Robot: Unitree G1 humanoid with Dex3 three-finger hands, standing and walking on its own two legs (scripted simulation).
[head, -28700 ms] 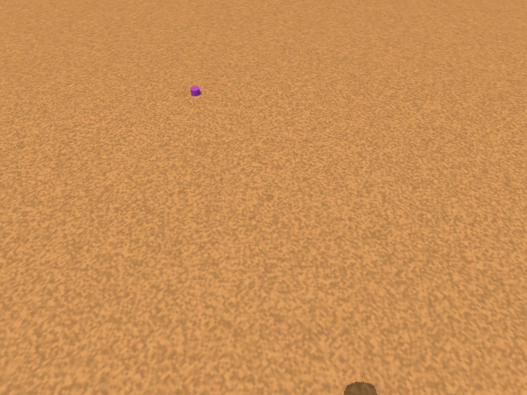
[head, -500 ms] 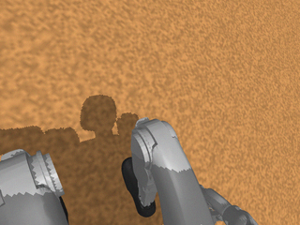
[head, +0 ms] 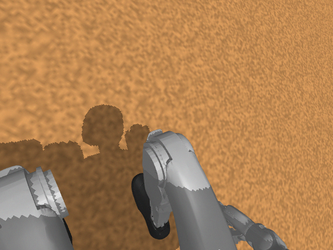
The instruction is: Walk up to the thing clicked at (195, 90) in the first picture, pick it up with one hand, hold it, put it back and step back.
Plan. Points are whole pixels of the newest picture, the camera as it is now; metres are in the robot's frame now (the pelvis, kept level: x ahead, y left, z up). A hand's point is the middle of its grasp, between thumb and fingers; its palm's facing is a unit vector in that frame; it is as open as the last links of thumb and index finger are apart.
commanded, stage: open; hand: left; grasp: from above
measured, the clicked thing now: out of the picture +0.40 +0.36 -0.27
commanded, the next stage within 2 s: withdraw in 0.72 s
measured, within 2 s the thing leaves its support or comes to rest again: neither
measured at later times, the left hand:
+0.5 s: hand out of the picture +0.40 +0.35 -0.25, palm faces -0.41 -0.18 -0.89, open 13.5 cm
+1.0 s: hand out of the picture +0.41 +0.35 -0.23, palm faces -0.36 -0.17 -0.92, open 13.9 cm
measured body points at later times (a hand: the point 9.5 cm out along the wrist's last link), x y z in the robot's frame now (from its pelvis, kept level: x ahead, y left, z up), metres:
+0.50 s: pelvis +0.00 +0.00 +0.00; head +0.25 +0.15 +0.34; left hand +0.41 +0.36 -0.20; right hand +0.10 -0.24 -0.06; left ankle +0.07 +0.13 -0.26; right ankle +0.11 -0.12 -0.26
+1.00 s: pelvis +0.00 +0.00 +0.00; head +0.25 +0.14 +0.35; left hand +0.42 +0.36 -0.18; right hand +0.10 -0.25 -0.06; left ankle +0.07 +0.13 -0.26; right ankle +0.11 -0.12 -0.26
